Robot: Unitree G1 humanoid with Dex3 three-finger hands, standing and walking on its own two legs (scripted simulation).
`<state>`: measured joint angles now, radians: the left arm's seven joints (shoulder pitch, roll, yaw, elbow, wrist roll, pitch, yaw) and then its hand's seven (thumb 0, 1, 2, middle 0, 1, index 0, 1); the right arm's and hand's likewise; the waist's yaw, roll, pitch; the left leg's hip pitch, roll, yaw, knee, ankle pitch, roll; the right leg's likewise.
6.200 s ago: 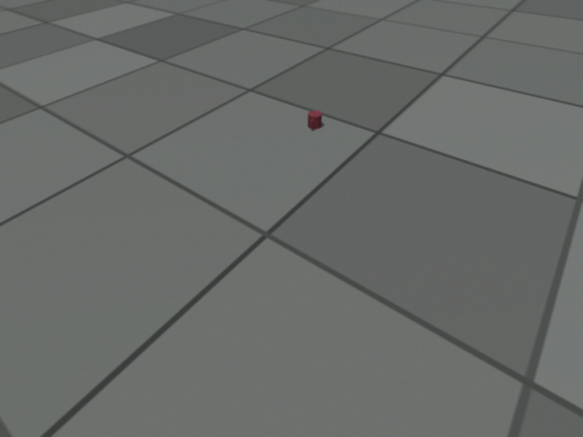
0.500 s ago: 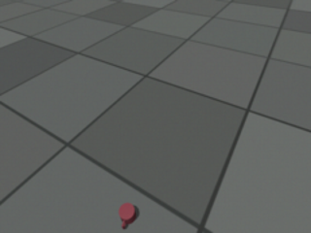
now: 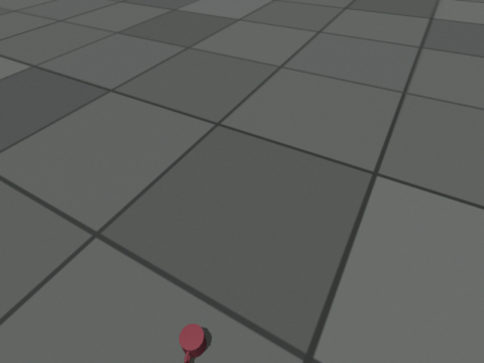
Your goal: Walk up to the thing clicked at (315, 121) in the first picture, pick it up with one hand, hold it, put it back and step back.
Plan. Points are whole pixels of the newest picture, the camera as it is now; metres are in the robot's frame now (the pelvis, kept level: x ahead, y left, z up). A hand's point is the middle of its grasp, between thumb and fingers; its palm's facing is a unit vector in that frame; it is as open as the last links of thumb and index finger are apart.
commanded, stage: walk up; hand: left
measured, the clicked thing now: (191, 345) +0.41 +0.23 -0.73
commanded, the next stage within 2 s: stand in 0.26 s
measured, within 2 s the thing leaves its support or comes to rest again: neither
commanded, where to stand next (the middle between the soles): +0.10 +0.00 m, yaw -2 degrees
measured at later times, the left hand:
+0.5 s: hand out of the picture +0.08 +0.25 -0.16, palm faces -0.02 -0.94 -0.35, open 7.4 cm
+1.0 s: hand out of the picture +0.12 +0.24 -0.15, palm faces -0.02 -0.94 -0.35, open 7.4 cm
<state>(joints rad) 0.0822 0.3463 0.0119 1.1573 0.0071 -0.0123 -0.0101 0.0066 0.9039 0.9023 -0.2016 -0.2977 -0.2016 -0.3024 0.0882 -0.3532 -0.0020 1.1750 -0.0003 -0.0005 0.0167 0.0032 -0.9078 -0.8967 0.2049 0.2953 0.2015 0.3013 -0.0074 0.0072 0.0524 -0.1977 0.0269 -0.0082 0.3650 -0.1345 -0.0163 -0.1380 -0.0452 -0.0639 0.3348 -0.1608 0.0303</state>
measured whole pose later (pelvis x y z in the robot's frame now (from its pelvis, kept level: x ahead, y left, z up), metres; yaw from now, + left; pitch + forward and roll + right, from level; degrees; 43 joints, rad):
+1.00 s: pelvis +0.03 -0.01 +0.00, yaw +0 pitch -1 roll +0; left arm 0.09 0.35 0.01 1.14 0.01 -0.01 0.00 0.01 0.90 0.90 -0.20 -0.30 -0.20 -0.30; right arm 0.08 -0.36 0.00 1.16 -0.01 -0.01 0.01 0.00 -0.91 -0.90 0.21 0.30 0.20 0.30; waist -0.01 0.01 0.03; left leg -0.14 0.04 -0.01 0.32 -0.16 -0.04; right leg -0.09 -0.03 -0.06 0.31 -0.20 0.02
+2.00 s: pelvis +0.03 -0.01 +0.00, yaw -1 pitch -2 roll +0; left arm 0.12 0.35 0.00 1.13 0.01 -0.01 0.00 0.01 0.90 0.90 -0.20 -0.30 -0.20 -0.30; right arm 0.11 -0.35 0.01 1.15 -0.01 -0.01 0.01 0.00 -0.91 -0.90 0.21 0.30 0.20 0.30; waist 0.00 0.01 0.04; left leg -0.13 0.04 0.00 0.32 -0.16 -0.03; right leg -0.09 -0.03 -0.05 0.31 -0.19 0.02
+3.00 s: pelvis +0.04 -0.01 +0.00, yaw -1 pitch -2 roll +0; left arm 0.12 0.36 0.00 1.13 0.01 -0.01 0.00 0.01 0.90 0.90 -0.20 -0.30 -0.20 -0.30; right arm 0.10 -0.35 0.01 1.14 -0.01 -0.01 0.00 0.00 -0.91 -0.90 0.21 0.30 0.20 0.30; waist 0.00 0.00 0.05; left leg -0.12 0.03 0.01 0.32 -0.17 -0.03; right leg -0.08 -0.04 -0.05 0.31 -0.20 0.02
